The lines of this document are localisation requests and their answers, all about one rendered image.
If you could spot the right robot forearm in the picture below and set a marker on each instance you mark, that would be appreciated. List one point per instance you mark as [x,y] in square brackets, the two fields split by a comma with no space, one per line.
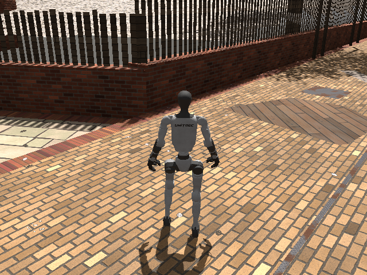
[212,150]

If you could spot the left robot shin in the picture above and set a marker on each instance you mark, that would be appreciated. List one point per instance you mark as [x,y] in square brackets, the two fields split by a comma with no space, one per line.
[168,200]

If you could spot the right robot upper arm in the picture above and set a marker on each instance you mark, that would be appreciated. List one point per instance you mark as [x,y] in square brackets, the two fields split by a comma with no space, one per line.
[205,130]

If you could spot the left robot thigh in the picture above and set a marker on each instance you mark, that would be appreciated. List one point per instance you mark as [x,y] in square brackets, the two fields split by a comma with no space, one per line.
[170,167]

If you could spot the robot left hand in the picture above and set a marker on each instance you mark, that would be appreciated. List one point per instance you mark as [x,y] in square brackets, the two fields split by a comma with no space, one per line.
[150,163]

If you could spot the robot right hand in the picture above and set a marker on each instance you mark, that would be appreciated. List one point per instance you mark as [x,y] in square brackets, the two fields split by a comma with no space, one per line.
[210,159]

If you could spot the left robot forearm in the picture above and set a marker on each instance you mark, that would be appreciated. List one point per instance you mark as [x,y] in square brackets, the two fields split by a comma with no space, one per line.
[155,151]

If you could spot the left robot upper arm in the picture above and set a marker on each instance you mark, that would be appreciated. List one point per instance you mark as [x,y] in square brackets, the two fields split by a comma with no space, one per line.
[166,120]

